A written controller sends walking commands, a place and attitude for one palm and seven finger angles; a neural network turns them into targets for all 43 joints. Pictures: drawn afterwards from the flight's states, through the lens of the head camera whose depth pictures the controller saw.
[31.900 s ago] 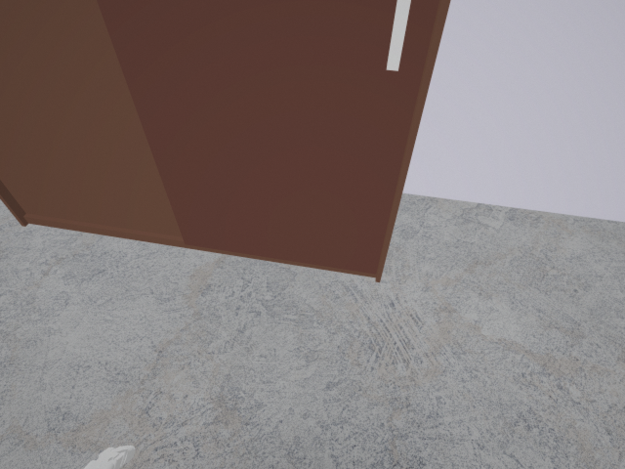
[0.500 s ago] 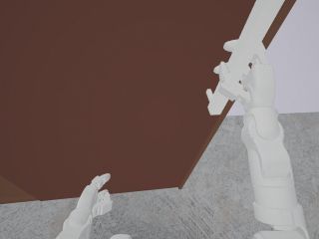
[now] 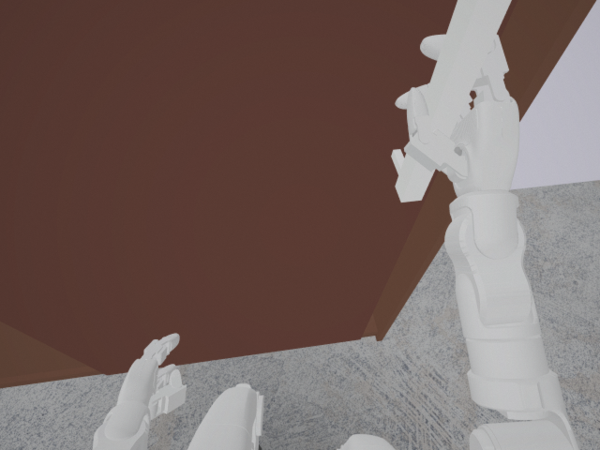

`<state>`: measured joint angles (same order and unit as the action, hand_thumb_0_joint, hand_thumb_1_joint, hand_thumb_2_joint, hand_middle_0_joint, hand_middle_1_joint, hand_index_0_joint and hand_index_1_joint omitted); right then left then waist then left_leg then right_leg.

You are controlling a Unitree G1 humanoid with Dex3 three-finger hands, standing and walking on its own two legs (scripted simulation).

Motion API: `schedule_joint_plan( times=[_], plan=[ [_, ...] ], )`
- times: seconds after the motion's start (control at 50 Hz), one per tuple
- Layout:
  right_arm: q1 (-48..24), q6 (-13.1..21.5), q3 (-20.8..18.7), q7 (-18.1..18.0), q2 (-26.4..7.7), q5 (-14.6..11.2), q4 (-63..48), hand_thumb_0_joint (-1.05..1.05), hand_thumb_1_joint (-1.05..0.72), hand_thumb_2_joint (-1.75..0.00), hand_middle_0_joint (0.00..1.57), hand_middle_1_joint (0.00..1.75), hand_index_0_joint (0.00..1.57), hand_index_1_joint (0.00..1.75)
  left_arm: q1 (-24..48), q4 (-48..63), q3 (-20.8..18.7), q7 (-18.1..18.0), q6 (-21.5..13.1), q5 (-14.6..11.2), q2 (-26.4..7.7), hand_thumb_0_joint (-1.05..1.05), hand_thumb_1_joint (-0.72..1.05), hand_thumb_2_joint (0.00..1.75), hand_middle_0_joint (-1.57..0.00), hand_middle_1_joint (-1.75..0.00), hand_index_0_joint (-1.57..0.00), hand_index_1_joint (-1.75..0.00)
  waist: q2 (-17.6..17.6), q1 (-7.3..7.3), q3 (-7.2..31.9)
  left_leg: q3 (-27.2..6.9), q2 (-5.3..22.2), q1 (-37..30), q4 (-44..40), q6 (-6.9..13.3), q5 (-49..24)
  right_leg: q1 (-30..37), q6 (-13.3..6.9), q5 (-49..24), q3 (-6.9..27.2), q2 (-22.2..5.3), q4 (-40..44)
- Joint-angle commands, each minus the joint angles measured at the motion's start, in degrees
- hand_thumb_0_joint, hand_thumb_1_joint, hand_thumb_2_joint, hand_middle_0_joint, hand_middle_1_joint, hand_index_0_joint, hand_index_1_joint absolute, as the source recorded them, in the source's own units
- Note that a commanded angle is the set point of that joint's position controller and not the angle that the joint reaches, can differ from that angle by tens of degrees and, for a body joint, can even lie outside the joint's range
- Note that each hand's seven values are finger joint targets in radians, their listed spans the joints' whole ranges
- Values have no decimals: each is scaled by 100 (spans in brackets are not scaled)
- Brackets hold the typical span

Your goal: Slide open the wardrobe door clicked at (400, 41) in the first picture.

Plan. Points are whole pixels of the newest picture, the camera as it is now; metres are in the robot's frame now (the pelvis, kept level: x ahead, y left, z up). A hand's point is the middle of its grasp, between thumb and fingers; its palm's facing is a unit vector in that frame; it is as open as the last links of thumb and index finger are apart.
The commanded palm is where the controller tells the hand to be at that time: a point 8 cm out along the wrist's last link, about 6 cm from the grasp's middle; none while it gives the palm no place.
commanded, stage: step sideways, sliding the door along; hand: right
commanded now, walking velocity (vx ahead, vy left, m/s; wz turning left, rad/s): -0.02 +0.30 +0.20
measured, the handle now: (436, 81) +0.42 -0.13 +0.26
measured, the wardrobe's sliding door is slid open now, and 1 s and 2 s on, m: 0.06 0.30 0.50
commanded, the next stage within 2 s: none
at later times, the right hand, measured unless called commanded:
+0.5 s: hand (289, 144) +0.36 +0.01 +0.23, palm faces +0.12 +0.99 -0.07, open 6.7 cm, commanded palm +0.33 +0.00 +0.22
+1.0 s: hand (163, 154) +0.34 +0.13 +0.23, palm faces +0.02 +1.00 -0.09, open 6.6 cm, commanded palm +0.32 +0.12 +0.21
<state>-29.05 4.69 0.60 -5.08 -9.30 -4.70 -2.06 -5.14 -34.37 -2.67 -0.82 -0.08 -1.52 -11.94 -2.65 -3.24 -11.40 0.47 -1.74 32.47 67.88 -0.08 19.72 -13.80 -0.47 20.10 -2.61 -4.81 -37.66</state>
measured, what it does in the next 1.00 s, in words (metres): steps to the left: left foot, then right foot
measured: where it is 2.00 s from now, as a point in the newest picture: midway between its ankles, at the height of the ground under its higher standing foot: outside the picture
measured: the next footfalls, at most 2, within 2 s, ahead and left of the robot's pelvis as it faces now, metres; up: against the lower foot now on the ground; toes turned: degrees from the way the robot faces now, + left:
left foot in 0.32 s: +0.09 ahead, +0.25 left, +0.00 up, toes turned +8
right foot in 0.60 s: +0.04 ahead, +0.04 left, +0.00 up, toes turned -5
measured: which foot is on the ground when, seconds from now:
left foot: up 0.00-0.30, down 0.32-0.60, up 0.62-1.00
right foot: down 0.00-0.34, up 0.36-0.58, down 0.60-1.00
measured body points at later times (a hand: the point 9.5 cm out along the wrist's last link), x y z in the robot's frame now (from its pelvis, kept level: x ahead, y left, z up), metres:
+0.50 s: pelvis +0.00 +0.13 +0.00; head +0.09 +0.15 +0.44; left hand +0.23 +0.36 -0.10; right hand +0.35 -0.04 +0.23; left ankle +0.05 +0.25 -0.73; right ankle -0.02 +0.01 -0.66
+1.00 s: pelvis -0.05 +0.24 +0.00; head +0.02 +0.24 +0.45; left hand +0.10 +0.45 -0.11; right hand +0.34 +0.07 +0.24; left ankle -0.06 +0.41 -0.71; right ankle +0.00 +0.04 -0.73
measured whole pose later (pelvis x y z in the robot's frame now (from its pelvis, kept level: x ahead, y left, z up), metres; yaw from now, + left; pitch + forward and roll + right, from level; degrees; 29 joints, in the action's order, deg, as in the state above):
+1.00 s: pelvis -0.05 +0.24 +0.00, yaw +9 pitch -1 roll +4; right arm -26.5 5.8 -5.5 -4.8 -15.9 -6.0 -3.1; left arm -8.4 -35.6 0.3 0.0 0.3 -2.7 -7.1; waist -3.3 -5.1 -9.2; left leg 4.8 2.0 15.2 33.9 -3.0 16.3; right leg -15.2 7.6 13.0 -7.1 -18.8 -31.4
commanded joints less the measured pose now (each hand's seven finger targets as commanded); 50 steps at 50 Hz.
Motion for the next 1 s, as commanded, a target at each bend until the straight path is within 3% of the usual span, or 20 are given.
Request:
schedule_joint_plan(
  times=[0.0, 0.1, 0.22, 0.28, 0.32, 0.34, 0.36, 0.38, 0.48, 0.52, 0.54, 0.56, 0.58, 0.6, 0.62, 0.66, 0.74, 0.9, 0.94, 0.98],
  plan=[
    [-2986, 669, 948, 378, 242, 104, -2043, 0, -90, -90, 45, 140, 45, 140, 296, 802, -231, 134, -198, 1, -759, 0, 90, 90, -20, -30, -20, -30, -430, 432, 2509, -103, 418, 1136, 383, -195, 187, 2548, -618, -4433, 866, -1885, 1153],
    [-2301, 599, 1078, 482, 349, 133, -2362, 0, -90, -90, 45, 140, 45, 140, 145, 955, -185, 212, -335, -11, -631, 0, 90, 90, -20, -30, -20, -30, -1634, 491, 2645, 456, 185, 320, -1261, -355, 102, 2897, -325, -6051, 9, -1513, 989],
    [-1801, 664, 948, 346, 156, 63, -2743, 0, -90, -90, 45, 140, 45, 140, 351, 1186, -86, 246, -595, -99, -495, 0, 90, 90, -20, -30, -20, -30, -2048, 574, 2557, 659, -11, -1049, -3123, -257, -159, 2518, -190, -5706, -219, -1637, 732],
    [-1569, 628, 1011, 268, 144, 105, -2978, 0, -90, -90, 45, 140, 45, 140, 470, 1210, -15, 240, -640, -241, -390, 0, 90, 90, -20, -30, -20, -30, -1029, 406, 2723, 505, 139, -2718, -4531, -165, -2137, 1422, -84, -3554, -211, -1116, -296],
    [-1257, 565, 730, 185, -414, 207, -3086, 0, -90, -90, 45, 140, 45, 140, 780, 1327, 57, 131, -681, -242, -130, 0, 90, 90, -20, -30, -20, -30, 1919, 211, 2795, -1162, 1836, -3863, -4259, 495, -6638, -962, -154, 1837, -136, 141, -2254],
    [-900, 542, 616, 170, -522, 250, -3125, 0, -90, -90, 45, 140, 45, 140, 853, 1234, 145, 66, -765, -89, -144, 0, 90, 90, -20, -30, -20, -30, 2004, 47, 2758, -1378, 2116, -3374, -4262, 577, -7236, -1084, -168, 2337, 412, 401, -3018],
    [-1012, 585, 582, 190, -477, 129, -3495, 0, -90, -90, 45, 140, 45, 140, 612, 1190, -37, 38, -754, -136, -262, 0, 90, 90, -20, -30, -20, -30, 2697, 137, 2897, -1343, 2058, -3579, -4053, 527, -7167, -1113, 128, 2221, 604, 244, -3349],
    [-1064, 641, 711, 150, -275, 72, -3769, 0, -90, -90, 45, 140, 45, 140, 703, 1098, -66, 10, -764, -132, -323, 0, 90, 90, -20, -30, -20, -30, 2631, 229, 2998, -1293, 1991, -3938, -3865, 793, -6957, -1325, 179, 1964, 591, 187, -3264],
    [-961, 884, 100, -92, -603, 154, -3535, 0, -90, -90, 45, 140, 45, 140, 869, 931, -10, -25, -309, -69, -323, 0, 90, 90, -20, -30, -20, -30, 1694, 290, 3058, -683, 1751, -3842, -3687, 1017, -6004, -778, 258, 1066, -48, 226, -997],
    [-1145, 955, 170, -34, -546, 180, -3460, 0, -90, -90, 45, 140, 45, 140, 708, 925, -12, -70, -165, -1, -354, 0, 90, 90, -20, -30, -20, -30, 1123, 372, 3233, -459, 1536, -3327, -3382, 837, -5212, 142, 255, -126, -328, 113, 541],
    [-1325, 974, 167, -5, -606, 156, -3367, 0, -90, -90, 45, 140, 45, 140, 605, 911, -73, -111, -107, 16, -425, 0, 90, 90, -20, -30, -20, -30, 667, 515, 3336, -302, 1330, -2473, -2910, 606, -4254, 1236, 197, -1303, -200, -170, 1298],
    [-1504, 992, 172, 59, -607, 85, -3316, 0, -90, -90, 45, 140, 45, 140, 509, 953, -210, -131, -111, 60, -639, 0, 90, 90, -20, -30, -20, -30, -363, 592, 3318, 49, 810, -772, -2143, 179, -1800, 2611, -243, -3471, 956, -1379, 1634],
    [-1480, 981, 160, 109, -603, 105, -3230, 0, -90, -90, 45, 140, 45, 140, 470, 1022, -309, -69, -103, 66, -815, 0, 90, 90, -20, -30, -20, -30, -1613, 351, 3399, -5, 355, 413, -1126, -82, 1311, 3425, -878, -6181, 2634, -2932, 1548],
    [-1556, 975, -33, 139, -606, 217, -2598, 0, -90, -90, 45, 140, 45, 140, 527, 930, -225, 88, -159, 65, -686, 0, 90, 90, -20, -30, -20, -30, -859, 335, 3434, -541, 257, 284, -173, -12, 1366, 3054, -1240, -6395, 2474, -3076, 1168],
    [-2053, 986, -229, 171, -795, 191, -2651, 0, -90, -90, 45, 140, 45, 140, 694, 846, -146, 132, -214, 103, -614, 0, 90, 90, -20, -30, -20, -30, -516, 363, 3192, -638, 329, 416, 345, -59, 980, 2591, -1132, -5427, 2061, -3042, 1319],
    [-2388, 942, -145, 144, -761, 182, -2635, 0, -90, -90, 45, 140, 45, 140, 679, 717, -137, 134, -208, 95, -637, 0, 90, 90, -20, -30, -20, -30, -1053, 409, 2642, -668, 551, 771, 564, -170, 396, 2007, -927, -4547, 1466, -2677, 1405],
    [-2145, 704, 163, 242, -477, 196, -2167, 0, -90, -90, 45, 140, 45, 140, 397, 610, -204, 93, -79, 61, -674, 0, 90, 90, -20, -30, -20, -30, -954, 413, 2510, -11, 424, 327, -298, -319, -327, 1868, -485, -4082, 217, -2012, 1544],
    [-2027, 691, -236, 237, -899, 72, -1578, 0, -90, -90, 45, 140, 45, 140, 301, 648, -136, 7, -225, -50, -620, 0, 90, 90, -20, -30, -20, -30, -1889, 420, 2698, 742, 85, -1357, -3061, -318, 98, 1692, -364, -4018, -417, -1818, 1168],
    [-2162, 680, 21, 249, -654, 30, -1622, 0, -90, -90, 45, 140, 45, 140, 416, 742, -73, 49, -319, -142, -571, 0, 90, 90, -20, -30, -20, -30, -1599, 351, 2777, 834, -16, -2118, -3855, -282, -355, 1372, -199, -3196, -392, -1621, 601],
    [-2201, 609, 220, 198, -630, 84, -1682, 0, -90, -90, 45, 140, 45, 140, 397, 761, 30, 56, -386, -289, -386, 0, 90, 90, -20, -30, -20, -30, -87, 295, 2887, 257, 621, -3048, -4911, -19, -1603, 452, 7, -1202, -509, -799, -702]
  ],
)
